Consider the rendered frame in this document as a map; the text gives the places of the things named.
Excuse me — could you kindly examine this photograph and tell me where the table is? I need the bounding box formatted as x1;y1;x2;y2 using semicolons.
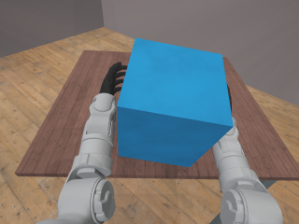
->
15;49;299;224

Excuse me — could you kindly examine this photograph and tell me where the left robot upper arm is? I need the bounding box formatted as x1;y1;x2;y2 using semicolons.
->
36;177;116;224

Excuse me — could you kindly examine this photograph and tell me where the robot left hand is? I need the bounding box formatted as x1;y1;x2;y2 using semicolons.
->
99;62;128;95

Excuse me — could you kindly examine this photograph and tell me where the left robot forearm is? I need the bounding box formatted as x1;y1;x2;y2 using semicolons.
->
57;92;117;215

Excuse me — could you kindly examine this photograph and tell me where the robot right hand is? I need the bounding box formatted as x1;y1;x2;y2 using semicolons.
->
226;83;232;114

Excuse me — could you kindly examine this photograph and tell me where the right robot forearm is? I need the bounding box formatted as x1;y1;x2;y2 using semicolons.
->
212;118;283;224

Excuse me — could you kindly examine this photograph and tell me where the right robot upper arm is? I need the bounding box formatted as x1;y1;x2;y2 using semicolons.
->
220;188;283;224

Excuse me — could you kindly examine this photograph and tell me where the carton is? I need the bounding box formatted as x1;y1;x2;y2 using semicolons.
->
117;38;234;168

